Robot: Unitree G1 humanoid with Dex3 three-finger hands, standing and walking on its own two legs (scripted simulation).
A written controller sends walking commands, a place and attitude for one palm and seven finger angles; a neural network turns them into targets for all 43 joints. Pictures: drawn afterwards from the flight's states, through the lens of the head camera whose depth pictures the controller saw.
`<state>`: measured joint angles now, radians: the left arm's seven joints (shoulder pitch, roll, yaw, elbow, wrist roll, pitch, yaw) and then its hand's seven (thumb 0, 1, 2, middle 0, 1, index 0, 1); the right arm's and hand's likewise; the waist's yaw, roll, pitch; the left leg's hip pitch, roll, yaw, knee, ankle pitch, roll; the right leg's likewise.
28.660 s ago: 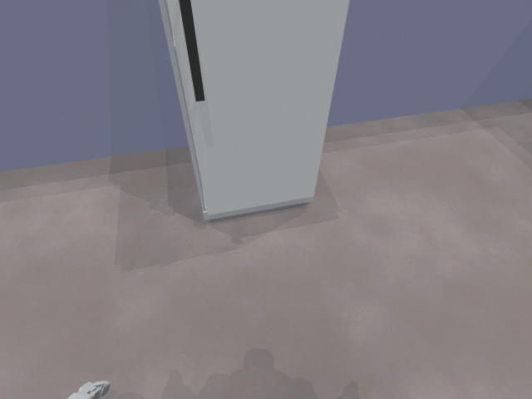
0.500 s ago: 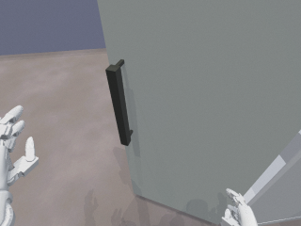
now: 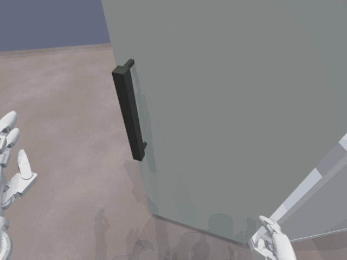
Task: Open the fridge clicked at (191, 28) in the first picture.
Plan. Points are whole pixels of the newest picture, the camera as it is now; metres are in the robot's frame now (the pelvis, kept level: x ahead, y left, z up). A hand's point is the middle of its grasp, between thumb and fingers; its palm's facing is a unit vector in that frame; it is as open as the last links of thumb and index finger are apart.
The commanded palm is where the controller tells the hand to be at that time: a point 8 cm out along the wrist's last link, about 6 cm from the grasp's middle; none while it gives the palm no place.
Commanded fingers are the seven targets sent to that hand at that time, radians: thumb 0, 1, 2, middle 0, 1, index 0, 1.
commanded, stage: step back with the hand held close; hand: left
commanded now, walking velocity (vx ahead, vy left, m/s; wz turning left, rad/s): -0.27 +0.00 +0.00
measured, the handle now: (135, 116) +0.44 +0.16 +0.09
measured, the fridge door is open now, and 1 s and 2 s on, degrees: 62 62 62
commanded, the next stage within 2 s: stop stepping back and stand still in 1.16 s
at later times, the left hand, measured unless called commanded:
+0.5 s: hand (2, 215) +0.14 +0.29 +0.15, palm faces +0.45 -0.78 -0.43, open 7.4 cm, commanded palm +0.08 +0.32 +0.17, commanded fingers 0.00 0.90 0.90 -0.20 -0.30 -0.20 -0.30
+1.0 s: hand out of the picture +0.07 +0.29 +0.16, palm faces +0.36 -0.83 -0.43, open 7.4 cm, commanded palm +0.01 +0.33 +0.17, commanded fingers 0.00 0.90 0.90 -0.20 -0.30 -0.20 -0.30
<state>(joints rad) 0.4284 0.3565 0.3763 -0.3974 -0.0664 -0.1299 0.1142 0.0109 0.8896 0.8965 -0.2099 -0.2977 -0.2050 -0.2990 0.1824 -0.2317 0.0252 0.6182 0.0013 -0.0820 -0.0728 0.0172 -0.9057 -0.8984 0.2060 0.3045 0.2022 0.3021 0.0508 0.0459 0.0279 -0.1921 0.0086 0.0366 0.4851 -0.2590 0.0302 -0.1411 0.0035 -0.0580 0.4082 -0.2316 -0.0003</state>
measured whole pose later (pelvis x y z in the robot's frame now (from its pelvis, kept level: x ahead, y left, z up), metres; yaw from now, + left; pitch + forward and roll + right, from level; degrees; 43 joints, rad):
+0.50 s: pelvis -0.06 +0.02 -0.01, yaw +0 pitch -1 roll -1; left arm 0.50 0.38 0.42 -0.48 -0.04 -0.19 0.14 0.01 0.89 0.90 -0.21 -0.30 -0.21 -0.30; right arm 0.20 -0.21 0.02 0.54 0.01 -0.06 -0.08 0.02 -0.91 -0.90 0.21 0.30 0.20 0.30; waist 0.03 0.01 0.04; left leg -0.37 -0.01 0.05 0.61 -0.25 0.06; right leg -0.33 -0.02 -0.04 0.55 -0.21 0.02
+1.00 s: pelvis -0.14 +0.04 -0.01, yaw -2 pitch +4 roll -3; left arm 0.51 0.45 0.42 -0.56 -0.08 -0.24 0.13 0.01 0.89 0.90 -0.21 -0.30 -0.20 -0.30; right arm 0.13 -0.17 0.02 0.61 -0.02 -0.12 -0.05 0.02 -0.90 -0.90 0.21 0.30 0.20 0.30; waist 0.05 -0.01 0.02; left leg -0.48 0.00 0.06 0.35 0.05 0.07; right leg -0.09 0.04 -0.02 0.32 -0.30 -0.01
